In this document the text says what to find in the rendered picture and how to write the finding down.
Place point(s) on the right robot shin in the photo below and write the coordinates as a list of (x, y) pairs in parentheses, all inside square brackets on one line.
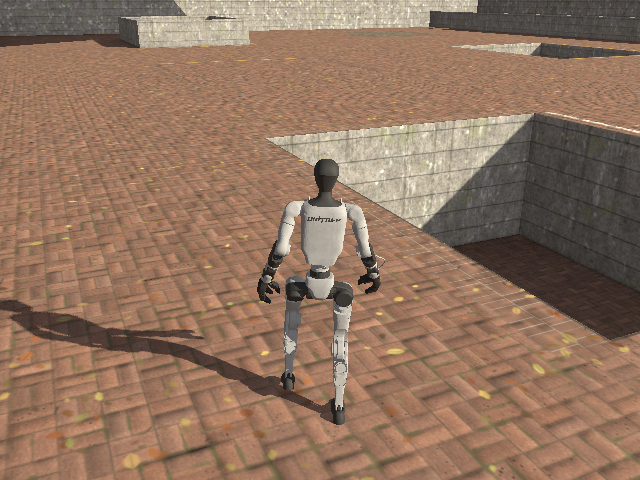
[(340, 370)]

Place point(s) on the robot left upper arm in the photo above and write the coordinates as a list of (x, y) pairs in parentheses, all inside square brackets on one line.
[(291, 210)]

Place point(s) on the robot right foot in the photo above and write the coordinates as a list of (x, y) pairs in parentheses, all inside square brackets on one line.
[(338, 416)]

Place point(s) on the robot right hand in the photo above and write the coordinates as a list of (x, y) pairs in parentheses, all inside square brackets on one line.
[(366, 279)]

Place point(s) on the left robot forearm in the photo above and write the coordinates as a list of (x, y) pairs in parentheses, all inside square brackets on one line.
[(271, 266)]

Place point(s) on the right robot forearm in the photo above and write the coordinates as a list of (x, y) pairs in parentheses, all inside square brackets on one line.
[(371, 264)]

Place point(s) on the robot right upper arm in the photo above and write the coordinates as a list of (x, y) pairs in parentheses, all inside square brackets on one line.
[(355, 214)]

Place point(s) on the robot left hand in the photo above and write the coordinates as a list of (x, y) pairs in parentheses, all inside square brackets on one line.
[(263, 287)]

